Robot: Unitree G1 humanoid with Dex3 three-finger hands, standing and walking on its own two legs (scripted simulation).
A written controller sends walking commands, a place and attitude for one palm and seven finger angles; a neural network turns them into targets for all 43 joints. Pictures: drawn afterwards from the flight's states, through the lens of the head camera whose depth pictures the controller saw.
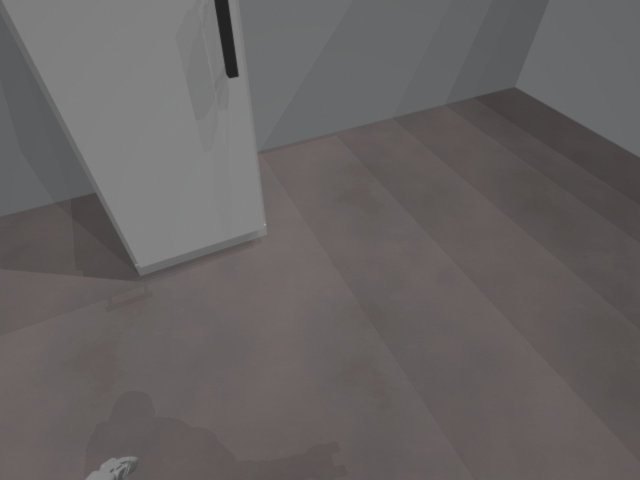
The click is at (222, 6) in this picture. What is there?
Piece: fridge door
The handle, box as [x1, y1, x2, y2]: [214, 0, 238, 77]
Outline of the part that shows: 214,0 226,74 229,77 238,76 227,0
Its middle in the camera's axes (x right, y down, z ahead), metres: -0.26 -0.55 +1.00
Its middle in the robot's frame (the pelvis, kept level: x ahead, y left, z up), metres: +1.12 +0.32 +0.12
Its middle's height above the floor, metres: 0.89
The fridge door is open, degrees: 0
